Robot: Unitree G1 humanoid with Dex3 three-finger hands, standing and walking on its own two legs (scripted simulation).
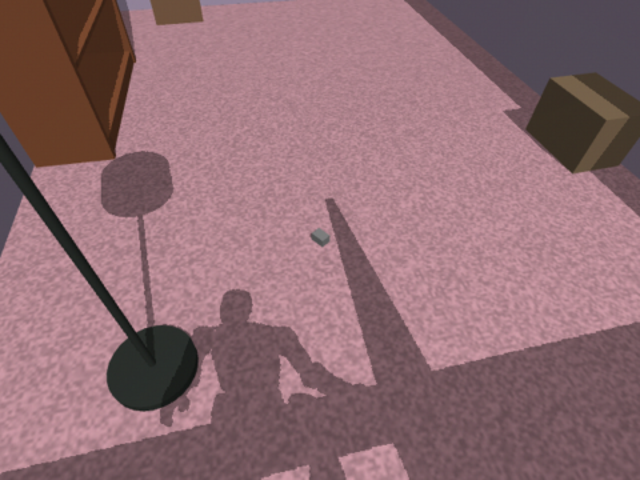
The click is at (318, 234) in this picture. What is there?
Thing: small brick
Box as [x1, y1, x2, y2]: [312, 228, 329, 246]
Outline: 318,228 312,233 312,239 322,246 329,241 329,235
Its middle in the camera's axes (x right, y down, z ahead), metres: +0.01 -0.02 +1.66
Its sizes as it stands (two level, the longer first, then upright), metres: 0.063 0.045 0.039
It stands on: the floor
